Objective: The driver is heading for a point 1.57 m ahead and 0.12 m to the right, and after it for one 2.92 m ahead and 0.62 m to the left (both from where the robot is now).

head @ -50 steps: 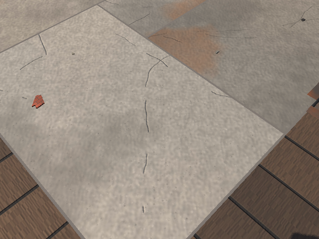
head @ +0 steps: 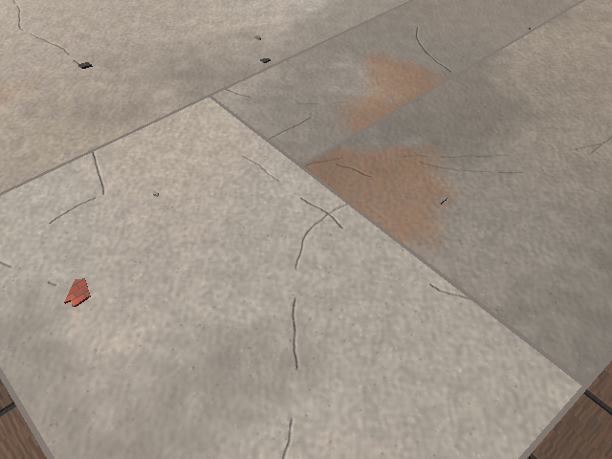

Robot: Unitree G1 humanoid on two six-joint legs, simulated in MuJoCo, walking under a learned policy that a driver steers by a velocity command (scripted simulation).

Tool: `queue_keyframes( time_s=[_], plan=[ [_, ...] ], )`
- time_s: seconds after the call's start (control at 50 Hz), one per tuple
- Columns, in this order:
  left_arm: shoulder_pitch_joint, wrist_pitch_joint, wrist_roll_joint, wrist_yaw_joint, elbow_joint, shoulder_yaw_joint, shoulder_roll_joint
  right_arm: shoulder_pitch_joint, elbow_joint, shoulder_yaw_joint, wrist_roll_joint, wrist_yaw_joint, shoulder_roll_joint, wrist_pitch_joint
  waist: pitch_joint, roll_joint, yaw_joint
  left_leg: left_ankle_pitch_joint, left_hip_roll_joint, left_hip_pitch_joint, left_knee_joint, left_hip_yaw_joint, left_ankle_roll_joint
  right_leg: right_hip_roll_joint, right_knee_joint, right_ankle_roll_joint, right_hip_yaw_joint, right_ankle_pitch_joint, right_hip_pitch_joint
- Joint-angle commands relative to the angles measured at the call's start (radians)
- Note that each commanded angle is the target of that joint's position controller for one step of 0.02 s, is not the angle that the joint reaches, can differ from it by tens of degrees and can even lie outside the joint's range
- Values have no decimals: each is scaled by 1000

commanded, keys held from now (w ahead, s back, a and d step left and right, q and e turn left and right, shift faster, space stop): no key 1.00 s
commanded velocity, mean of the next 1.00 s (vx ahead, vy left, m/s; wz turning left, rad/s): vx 0.00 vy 0.00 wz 0.00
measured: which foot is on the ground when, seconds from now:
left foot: down 0.00-1.00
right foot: down 0.00-1.00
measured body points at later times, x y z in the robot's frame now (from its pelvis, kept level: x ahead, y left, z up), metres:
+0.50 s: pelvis +0.00 +0.00 +0.00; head +0.00 +0.01 +0.45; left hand +0.07 +0.26 -0.14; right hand +0.00 -0.24 -0.15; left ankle -0.06 +0.12 -0.73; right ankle +0.04 -0.13 -0.73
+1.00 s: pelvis -0.01 +0.00 +0.01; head +0.01 +0.00 +0.45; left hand +0.04 +0.25 -0.15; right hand -0.04 -0.23 -0.15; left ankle -0.06 +0.12 -0.73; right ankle +0.04 -0.13 -0.73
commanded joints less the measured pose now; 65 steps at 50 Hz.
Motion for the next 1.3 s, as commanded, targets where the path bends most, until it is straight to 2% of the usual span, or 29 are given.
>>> queue_keyframes(
  time_s=[0.02, 0.32, 0.58, 0.88, 1.3],
  plan=[
    [-15, -5, -1, 8, -23, 24, 101, 45, -11, -24, 0, -3, -111, -8, -46, 11, -2, 326, 41, -108, -112, -35, 17, -28, -35, -37, 29, 298, 157],
    [-15, 7, -3, 21, 105, 24, 95, 69, 86, -11, -3, -6, -90, -12, -3, 12, 2, 228, 30, -120, -170, -15, 14, -21, -79, -28, 27, 223, 169],
    [11, 10, -4, 24, 174, 16, 82, 121, 137, 3, -3, -9, -67, -15, 20, 8, 5, 169, 23, -135, -193, -2, 13, -16, -103, -28, 29, 172, 156],
    [47, 11, -6, 27, 209, 5, 67, 178, 161, 12, -1, -10, -46, -18, 28, 7, 5, 162, 19, -143, -197, 8, 12, -13, -108, -32, 33, 164, 145],
    [79, 11, -8, 28, 218, -3, 54, 232, 166, 16, 1, -11, -29, -21, 33, 7, 3, 170, 19, -147, -193, 15, 11, -11, -102, -36, 36, 178, 139]
  ],
)
Next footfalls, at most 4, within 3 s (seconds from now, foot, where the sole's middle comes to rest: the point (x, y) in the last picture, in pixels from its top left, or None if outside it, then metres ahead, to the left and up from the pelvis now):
2.10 left None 0.46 0.11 -0.77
2.66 right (372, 350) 0.77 -0.13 -0.77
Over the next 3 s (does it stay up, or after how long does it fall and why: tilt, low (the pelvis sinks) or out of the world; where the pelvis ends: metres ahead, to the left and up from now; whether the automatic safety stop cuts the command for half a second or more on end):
stays up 0.78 -0.05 0.02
